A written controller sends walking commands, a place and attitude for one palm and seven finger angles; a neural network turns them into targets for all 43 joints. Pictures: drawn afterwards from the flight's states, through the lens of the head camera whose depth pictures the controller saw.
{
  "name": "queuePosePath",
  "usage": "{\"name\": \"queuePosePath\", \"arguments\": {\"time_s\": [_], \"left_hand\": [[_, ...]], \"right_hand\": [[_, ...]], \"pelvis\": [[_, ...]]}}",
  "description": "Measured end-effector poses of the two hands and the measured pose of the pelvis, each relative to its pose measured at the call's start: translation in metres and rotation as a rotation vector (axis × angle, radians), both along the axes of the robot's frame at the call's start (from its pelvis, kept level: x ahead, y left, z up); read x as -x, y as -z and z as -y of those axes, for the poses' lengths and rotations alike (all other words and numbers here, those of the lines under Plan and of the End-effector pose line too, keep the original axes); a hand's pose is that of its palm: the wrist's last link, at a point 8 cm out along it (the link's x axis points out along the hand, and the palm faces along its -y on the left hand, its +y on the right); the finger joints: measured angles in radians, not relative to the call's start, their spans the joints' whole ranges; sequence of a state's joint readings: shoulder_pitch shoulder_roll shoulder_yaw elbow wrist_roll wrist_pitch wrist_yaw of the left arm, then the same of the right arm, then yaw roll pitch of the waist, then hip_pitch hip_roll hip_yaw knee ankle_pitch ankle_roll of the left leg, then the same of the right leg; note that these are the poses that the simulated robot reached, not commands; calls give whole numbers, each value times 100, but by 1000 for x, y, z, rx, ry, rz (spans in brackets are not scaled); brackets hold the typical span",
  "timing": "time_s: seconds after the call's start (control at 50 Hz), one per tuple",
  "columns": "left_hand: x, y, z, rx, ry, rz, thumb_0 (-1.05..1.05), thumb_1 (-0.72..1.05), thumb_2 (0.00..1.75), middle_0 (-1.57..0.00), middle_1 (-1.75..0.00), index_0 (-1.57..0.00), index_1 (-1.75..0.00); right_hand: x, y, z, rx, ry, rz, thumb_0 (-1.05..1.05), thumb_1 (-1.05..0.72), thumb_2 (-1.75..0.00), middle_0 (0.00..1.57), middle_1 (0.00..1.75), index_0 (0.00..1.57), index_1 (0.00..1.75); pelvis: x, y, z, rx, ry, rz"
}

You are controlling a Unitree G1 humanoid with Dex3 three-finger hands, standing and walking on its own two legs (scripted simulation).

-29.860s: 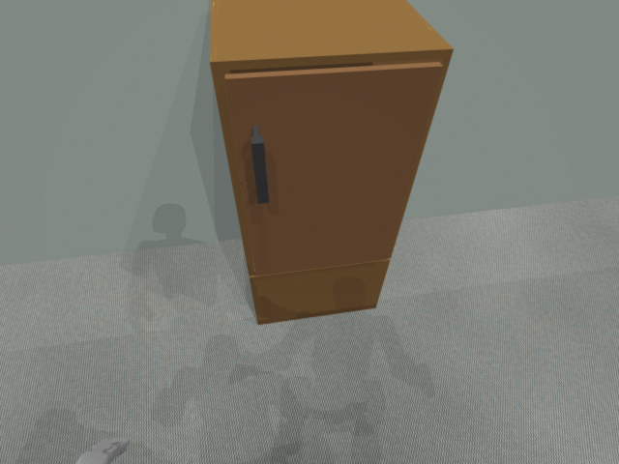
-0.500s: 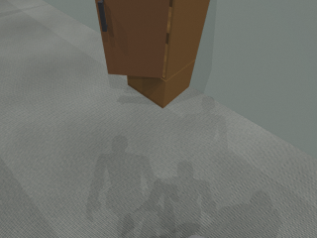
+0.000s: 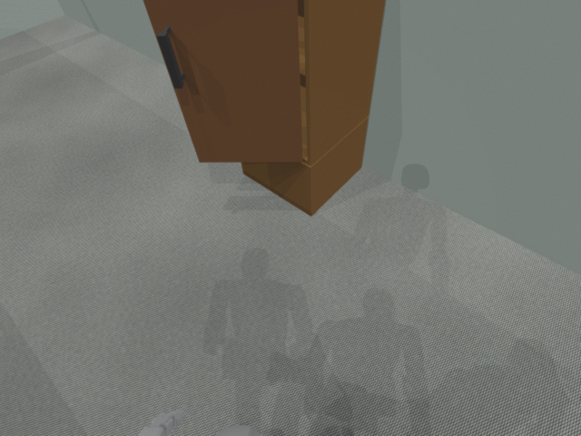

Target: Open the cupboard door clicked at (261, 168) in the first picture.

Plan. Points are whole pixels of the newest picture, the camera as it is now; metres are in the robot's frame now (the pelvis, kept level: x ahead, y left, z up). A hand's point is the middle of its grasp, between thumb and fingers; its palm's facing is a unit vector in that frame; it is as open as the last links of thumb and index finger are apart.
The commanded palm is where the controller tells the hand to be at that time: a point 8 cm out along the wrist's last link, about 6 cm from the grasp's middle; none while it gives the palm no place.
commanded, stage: take the last steps up to it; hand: left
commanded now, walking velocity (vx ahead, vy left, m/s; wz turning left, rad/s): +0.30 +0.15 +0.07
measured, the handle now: (173, 58) +1.04 +0.36 -0.01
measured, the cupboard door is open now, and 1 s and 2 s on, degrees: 38 38 38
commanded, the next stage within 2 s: come to a stop and stand still in 1.08 s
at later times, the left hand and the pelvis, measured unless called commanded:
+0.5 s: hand out of the picture +0.08 +0.26 -0.18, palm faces +0.15 -0.98 -0.15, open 7.4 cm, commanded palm none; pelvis +0.17 +0.10 -0.01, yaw +2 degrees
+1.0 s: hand (185, 250) +0.49 +0.26 -0.16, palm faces -0.09 -0.98 -0.19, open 7.4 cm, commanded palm none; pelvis +0.34 +0.10 -0.01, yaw -3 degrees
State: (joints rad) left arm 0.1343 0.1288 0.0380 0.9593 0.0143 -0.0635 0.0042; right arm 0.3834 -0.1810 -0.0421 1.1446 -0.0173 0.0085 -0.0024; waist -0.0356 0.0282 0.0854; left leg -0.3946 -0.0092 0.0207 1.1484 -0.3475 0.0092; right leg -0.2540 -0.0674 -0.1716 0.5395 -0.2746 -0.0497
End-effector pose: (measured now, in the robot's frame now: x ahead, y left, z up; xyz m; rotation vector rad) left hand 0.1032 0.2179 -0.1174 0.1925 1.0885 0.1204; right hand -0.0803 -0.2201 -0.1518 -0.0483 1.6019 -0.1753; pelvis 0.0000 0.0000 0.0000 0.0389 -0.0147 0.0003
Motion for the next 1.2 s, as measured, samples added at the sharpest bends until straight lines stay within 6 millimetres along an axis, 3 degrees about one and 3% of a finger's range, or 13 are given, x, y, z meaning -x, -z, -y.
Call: {"name": "queuePosePath", "arguments": {"time_s": [0.1,0.2,0.32,0.42,0.5,0.56,0.68,0.8,0.92,0.96,1.02,1.06,1.2], "left_hand": [[29,-6,-23,-46,-110,-93,-2,97,90,-20,-30,-20,-30],[67,-2,-32,-24,-174,-252,-1,95,90,-20,-30,-20,-29],[97,10,-36,54,-258,-428,0,92,90,-20,-30,-20,-29],[90,32,-56,121,-284,-556,1,91,90,-20,-30,-20,-29],[35,39,-87,108,-245,-519,1,91,90,-20,-30,-20,-29],[-31,36,-112,80,-194,-411,1,91,90,-20,-30,-20,-29],[-167,22,-142,27,-86,-185,1,91,90,-20,-30,-19,-29],[-280,8,-139,6,12,-42,1,91,90,-19,-30,-19,-29],[-366,9,-108,6,109,18,1,91,90,-19,-30,-19,-29],[-383,14,-96,12,116,36,1,91,90,-19,-30,-19,-29],[-382,15,-87,30,88,22,1,91,90,-20,-30,-20,-29],[-370,16,-85,38,59,-30,0,91,90,-20,-30,-20,-29],[-347,13,-122,-9,-44,-146,-3,96,90,-20,-30,-20,-30]], "right_hand": [[-100,-8,13,22,-66,158,1,-91,-90,20,30,19,30],[-195,-15,4,29,-136,295,1,-91,-90,20,30,19,30],[-301,-19,-38,20,-248,401,1,-91,-90,20,30,19,30],[-373,-14,-86,41,-302,503,0,-91,-90,20,30,19,30],[-379,-15,-108,58,-271,487,0,-91,-90,20,30,19,30],[-367,-17,-116,70,-203,441,0,-92,-90,20,30,20,30],[-333,-19,-108,115,-108,312,-2,-95,-90,21,30,20,30],[-293,-13,-117,81,-28,125,0,-93,-90,20,30,19,30],[-279,-5,-130,15,54,-28,0,-91,-90,20,30,19,30],[-285,0,-129,-5,73,-65,1,-91,-90,20,30,19,30],[-317,-1,-122,-11,70,-56,1,-91,-90,20,30,20,30],[-350,-3,-115,2,56,-7,1,-91,-90,21,30,20,30],[-485,-13,-98,61,-31,231,1,-93,-90,20,30,19,30]], "pelvis": [[-30,-11,1,-4,-22,-10],[-63,-13,-13,4,-43,-16],[-107,-5,-46,23,-57,-28],[-149,16,-85,39,-53,-38],[-172,13,-104,25,-34,-28],[-189,5,-114,18,-16,-25],[-227,-3,-127,9,13,-27],[-269,-2,-127,4,28,-27],[-318,9,-111,4,52,-30],[-334,14,-104,18,53,-25],[-350,9,-98,22,44,-8],[-361,4,-97,25,47,-6],[-399,-6,-104,36,31,-16]]}}
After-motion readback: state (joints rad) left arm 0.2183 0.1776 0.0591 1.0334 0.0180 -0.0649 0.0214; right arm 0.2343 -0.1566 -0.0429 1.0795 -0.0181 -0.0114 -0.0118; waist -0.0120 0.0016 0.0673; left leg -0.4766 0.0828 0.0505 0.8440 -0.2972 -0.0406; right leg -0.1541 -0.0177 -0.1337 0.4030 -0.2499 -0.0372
